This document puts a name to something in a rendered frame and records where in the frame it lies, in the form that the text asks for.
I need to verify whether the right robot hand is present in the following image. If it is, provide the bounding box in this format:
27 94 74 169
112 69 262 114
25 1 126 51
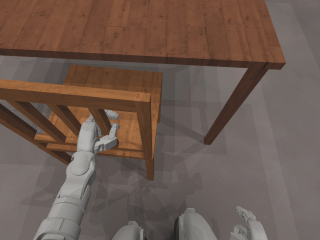
230 206 268 240

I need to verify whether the left robot hand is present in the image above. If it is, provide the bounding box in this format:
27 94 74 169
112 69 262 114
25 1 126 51
76 109 120 156

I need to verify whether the robot left forearm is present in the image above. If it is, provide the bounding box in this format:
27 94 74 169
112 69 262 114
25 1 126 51
33 151 97 240

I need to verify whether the table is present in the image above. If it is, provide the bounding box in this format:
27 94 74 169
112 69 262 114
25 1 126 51
0 0 286 145

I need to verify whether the robot right thigh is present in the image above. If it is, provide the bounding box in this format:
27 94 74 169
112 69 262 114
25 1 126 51
178 212 218 240

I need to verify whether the chair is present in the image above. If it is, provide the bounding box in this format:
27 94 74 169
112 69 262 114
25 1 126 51
0 64 163 181

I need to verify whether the robot thigh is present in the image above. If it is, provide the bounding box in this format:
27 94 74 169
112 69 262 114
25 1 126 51
112 225 145 240
178 212 218 240

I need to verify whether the robot left thigh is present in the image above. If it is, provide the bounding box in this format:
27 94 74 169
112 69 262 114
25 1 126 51
112 225 145 240

